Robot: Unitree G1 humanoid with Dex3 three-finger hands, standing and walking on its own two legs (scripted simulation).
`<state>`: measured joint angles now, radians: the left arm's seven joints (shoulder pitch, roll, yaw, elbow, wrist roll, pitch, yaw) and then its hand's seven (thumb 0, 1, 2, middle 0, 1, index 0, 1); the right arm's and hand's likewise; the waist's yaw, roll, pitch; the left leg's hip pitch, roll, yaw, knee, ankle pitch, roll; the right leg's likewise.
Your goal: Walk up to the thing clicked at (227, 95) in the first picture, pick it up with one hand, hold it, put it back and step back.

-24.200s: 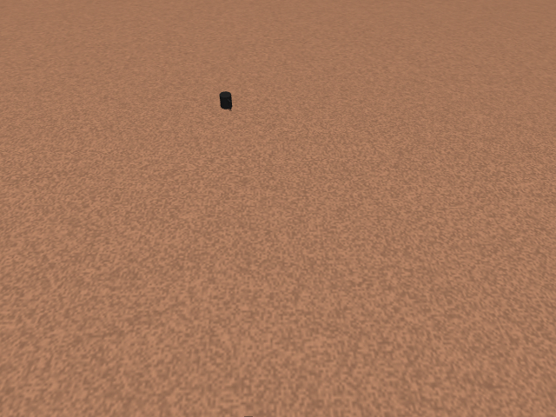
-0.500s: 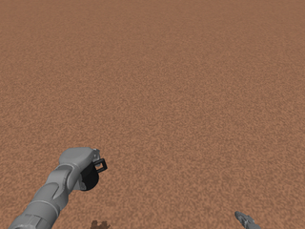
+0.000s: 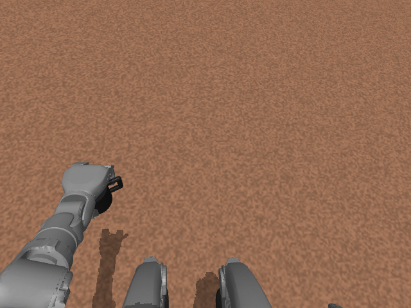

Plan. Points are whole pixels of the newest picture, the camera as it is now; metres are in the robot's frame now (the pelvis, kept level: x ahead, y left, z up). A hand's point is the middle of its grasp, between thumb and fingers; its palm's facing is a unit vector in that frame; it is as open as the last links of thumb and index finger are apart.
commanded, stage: crouch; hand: left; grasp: from above
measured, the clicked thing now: (100, 191) +0.39 +0.23 -0.15
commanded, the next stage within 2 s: lower in 1.36 s
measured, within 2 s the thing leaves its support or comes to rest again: neither
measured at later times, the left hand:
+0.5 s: hand (114, 213) +0.39 +0.24 -0.34, palm faces -0.46 -0.01 -0.89, open 9.4 cm
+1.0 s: hand (119, 213) +0.42 +0.24 -0.43, palm faces -0.47 -0.03 -0.88, open 9.4 cm
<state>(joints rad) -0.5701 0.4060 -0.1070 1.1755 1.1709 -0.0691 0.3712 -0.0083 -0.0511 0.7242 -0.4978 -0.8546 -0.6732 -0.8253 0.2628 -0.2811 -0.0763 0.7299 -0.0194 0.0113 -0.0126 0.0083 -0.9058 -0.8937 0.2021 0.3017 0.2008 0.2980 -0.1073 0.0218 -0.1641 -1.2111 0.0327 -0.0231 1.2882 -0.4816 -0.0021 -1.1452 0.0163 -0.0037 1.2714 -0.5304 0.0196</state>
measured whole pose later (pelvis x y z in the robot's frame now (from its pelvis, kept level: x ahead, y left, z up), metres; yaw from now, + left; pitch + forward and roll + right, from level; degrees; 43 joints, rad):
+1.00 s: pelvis -0.03 +0.00 -0.26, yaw -6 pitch +37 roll -7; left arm -0.85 0.63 0.08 1.34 1.23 -0.16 0.39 -0.02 -0.03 0.65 -0.54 -0.81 -0.72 -0.77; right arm 0.15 -0.24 0.00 0.76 -0.12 -0.06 0.10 0.00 -0.92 -0.90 0.20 0.30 0.20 0.30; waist -0.18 0.00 -0.12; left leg -2.19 0.04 -0.12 2.20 -0.66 -0.01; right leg -2.08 0.05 -0.07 2.16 -0.72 0.02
